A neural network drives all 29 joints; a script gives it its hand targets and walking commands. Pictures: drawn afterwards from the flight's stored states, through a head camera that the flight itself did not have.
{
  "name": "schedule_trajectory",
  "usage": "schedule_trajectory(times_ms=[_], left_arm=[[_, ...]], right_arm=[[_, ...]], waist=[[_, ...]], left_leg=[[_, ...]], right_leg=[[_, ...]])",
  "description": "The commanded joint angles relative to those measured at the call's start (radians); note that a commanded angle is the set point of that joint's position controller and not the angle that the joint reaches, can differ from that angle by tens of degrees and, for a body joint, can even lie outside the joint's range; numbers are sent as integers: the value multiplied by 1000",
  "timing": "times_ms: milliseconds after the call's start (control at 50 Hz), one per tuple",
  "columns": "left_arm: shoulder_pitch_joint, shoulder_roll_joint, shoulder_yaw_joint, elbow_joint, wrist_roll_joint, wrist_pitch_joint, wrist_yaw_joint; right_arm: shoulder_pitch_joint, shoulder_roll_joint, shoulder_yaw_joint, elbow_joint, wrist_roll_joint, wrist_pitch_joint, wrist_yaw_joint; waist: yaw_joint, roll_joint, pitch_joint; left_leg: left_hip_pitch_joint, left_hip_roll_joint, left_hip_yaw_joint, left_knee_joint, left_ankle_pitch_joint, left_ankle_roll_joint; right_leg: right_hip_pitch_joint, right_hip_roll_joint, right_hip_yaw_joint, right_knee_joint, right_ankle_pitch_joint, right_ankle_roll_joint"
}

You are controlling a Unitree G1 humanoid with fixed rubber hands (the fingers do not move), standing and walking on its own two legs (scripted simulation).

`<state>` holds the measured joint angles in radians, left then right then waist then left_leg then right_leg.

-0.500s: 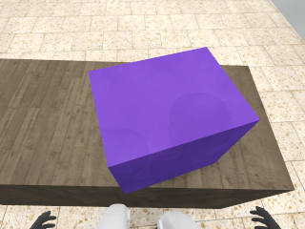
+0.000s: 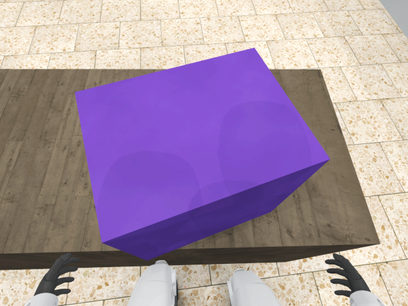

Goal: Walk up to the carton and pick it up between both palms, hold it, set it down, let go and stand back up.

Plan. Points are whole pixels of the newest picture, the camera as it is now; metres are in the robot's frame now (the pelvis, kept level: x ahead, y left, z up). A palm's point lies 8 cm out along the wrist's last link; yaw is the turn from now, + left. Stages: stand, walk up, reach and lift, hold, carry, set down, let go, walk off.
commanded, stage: walk up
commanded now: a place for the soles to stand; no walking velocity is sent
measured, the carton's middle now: (195, 165) +0.33 +0.03 +0.04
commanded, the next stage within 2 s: none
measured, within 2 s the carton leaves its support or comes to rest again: neither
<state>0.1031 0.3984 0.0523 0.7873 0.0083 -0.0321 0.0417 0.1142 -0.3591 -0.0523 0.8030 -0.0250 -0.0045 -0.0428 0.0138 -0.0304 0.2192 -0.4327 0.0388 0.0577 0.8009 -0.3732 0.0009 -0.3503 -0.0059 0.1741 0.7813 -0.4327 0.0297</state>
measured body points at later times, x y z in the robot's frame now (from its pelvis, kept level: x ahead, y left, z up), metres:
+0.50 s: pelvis -0.08 +0.10 +0.01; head -0.03 +0.12 +0.45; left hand +0.00 +0.41 -0.12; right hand +0.02 -0.22 -0.09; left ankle -0.04 +0.15 -0.70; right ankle -0.07 -0.12 -0.64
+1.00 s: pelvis -0.12 +0.08 +0.01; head -0.11 +0.09 +0.46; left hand -0.04 +0.40 -0.10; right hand -0.06 -0.24 -0.09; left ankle -0.04 +0.15 -0.70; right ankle -0.12 -0.07 -0.66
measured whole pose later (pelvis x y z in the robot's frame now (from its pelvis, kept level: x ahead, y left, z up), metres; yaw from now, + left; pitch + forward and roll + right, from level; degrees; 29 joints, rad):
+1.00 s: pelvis -0.12 +0.08 +0.01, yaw -4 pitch -4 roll +1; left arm 0.34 0.38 0.08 0.80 0.01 0.01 0.03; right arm 0.30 -0.36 -0.08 0.80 -0.03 -0.02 0.01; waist -0.01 -0.04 0.07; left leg -0.33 -0.04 0.13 0.62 -0.23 0.09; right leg -0.41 0.03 0.15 1.04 -0.45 0.03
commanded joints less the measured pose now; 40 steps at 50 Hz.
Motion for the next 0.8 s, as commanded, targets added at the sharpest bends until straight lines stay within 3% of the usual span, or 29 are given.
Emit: schedule_trajectory(times_ms=[0,20,40,60,80,100,140,180,200,220,240,260,280,300,320,340,360,400,420,460,500,540,580,660,720,780], left_arm=[[392,365,110,71,14,-31,58],[306,390,115,31,15,-24,71],[232,375,116,6,14,-26,75],[208,349,113,1,12,-24,77],[177,312,104,-12,8,-24,79],[155,286,102,-27,8,-26,79],[191,281,104,-40,11,-28,78],[216,287,104,-40,22,-31,78],[214,299,105,-39,22,-29,74],[176,302,105,-51,20,-28,70],[116,301,105,-63,13,-22,66],[52,277,98,-81,7,-14,60],[49,188,76,-96,-1,-6,61],[82,124,57,-110,-10,1,71],[125,179,68,-78,-19,16,84],[162,211,78,-55,-19,25,86],[156,240,83,-22,-17,29,83],[194,232,87,14,-19,40,66],[206,226,87,25,-17,41,58],[243,224,92,49,-7,40,42],[275,233,97,59,1,37,31],[269,229,96,53,8,31,21],[265,220,92,39,13,24,13],[265,197,84,21,20,16,4],[292,198,86,17,16,16,-3],[330,223,95,32,19,26,-10]], right_arm=[[-74,-156,-47,-156,-13,60,34],[-98,-210,-74,-158,-12,69,32],[-72,-236,-86,-137,-8,68,33],[-73,-249,-93,-138,-13,62,39],[-42,-241,-97,-129,-19,64,44],[-21,-227,-102,-120,-18,66,50],[-62,-207,-97,-128,-18,62,59],[-91,-195,-95,-130,-10,55,67],[-76,-190,-100,-121,-7,49,67],[-28,-194,-107,-99,-6,45,67],[67,-202,-115,-57,-10,38,66],[198,-200,-125,3,-10,28,64],[265,-263,-147,22,-34,17,55],[206,-333,-155,-1,-38,12,53],[144,-363,-160,-27,-13,16,54],[73,-367,-156,-62,-9,21,51],[22,-331,-152,-81,-11,23,49],[-3,-261,-137,-82,-12,22,42],[1,-245,-134,-72,-14,17,37],[41,-244,-131,-67,-14,5,33],[71,-239,-133,-69,-8,-8,31],[136,-228,-133,-52,-6,-22,28],[185,-230,-130,-29,-3,-31,25],[221,-232,-123,-15,1,-55,21],[198,-238,-117,-25,-4,-61,22],[182,-260,-121,-49,-8,-64,26]], waist=[[81,-151,-335],[80,-154,-340],[43,-176,-325],[31,-141,-303],[1,-129,-276],[-16,-138,-247],[6,-143,-234],[29,-158,-235],[23,-197,-242],[-5,-201,-257],[-57,-199,-276],[-126,-155,-305],[-166,75,-314],[-112,286,-288],[-91,201,-285],[-86,284,-273],[-83,216,-198],[-67,187,-130],[-60,187,-103],[-52,149,-116],[-49,139,-179],[-55,92,-242],[-62,91,-263],[-54,33,-272],[-42,40,-252],[-29,31,-224]], left_leg=[[-233,-63,-140,296,-314,27],[-228,-40,-216,368,-334,27],[-270,-7,-233,441,-310,30],[-288,5,-231,452,-297,29],[-284,-2,-217,463,-253,23],[-270,-7,-214,455,-219,20],[-208,5,-188,358,-198,11],[-120,13,-149,202,-194,5],[-71,2,-136,127,-188,8],[19,2,-136,20,-149,17],[149,2,-125,-116,-40,37],[327,-19,-76,-273,112,42],[403,66,-213,-367,213,47],[396,239,-467,-382,509,48],[327,283,-525,-404,497,30],[261,301,-600,-487,253,24],[188,264,-547,-528,80,0],[163,166,-441,-540,-108,-93],[146,131,-418,-555,-183,-118],[196,127,-415,-582,-257,-134],[300,154,-439,-580,-266,-127],[397,172,-461,-564,-254,-106],[458,181,-458,-541,-185,-108],[485,227,-427,-515,-12,-57],[423,222,-383,-539,-88,-9],[327,242,-403,-591,-236,6]], right_leg=[[325,-317,384,-258,855,-163],[317,-410,573,-283,893,-315],[347,-423,516,-218,939,-368],[354,-386,407,-166,991,-360],[337,-336,321,-146,979,-323],[305,-306,274,-134,953,-300],[248,-244,247,-124,836,-263],[207,-216,239,-134,732,-262],[173,-223,248,-137,717,-268],[128,-225,238,-121,676,-252],[66,-204,168,-71,654,-216],[-28,-160,85,10,597,-169],[-145,-42,10,242,347,-109],[-319,114,-53,387,-224,-75],[-291,100,-13,437,-242,-66],[-290,87,5,485,-204,-66],[-282,73,20,488,-149,-70],[-302,69,61,487,-26,-74],[-292,66,70,478,22,-71],[-273,83,65,480,65,-54],[-275,69,64,445,82,-32],[-264,53,77,398,76,-23],[-261,38,85,337,67,-21],[-250,9,94,254,58,-24],[-224,3,68,227,35,-29],[-199,-2,41,244,23,-41]])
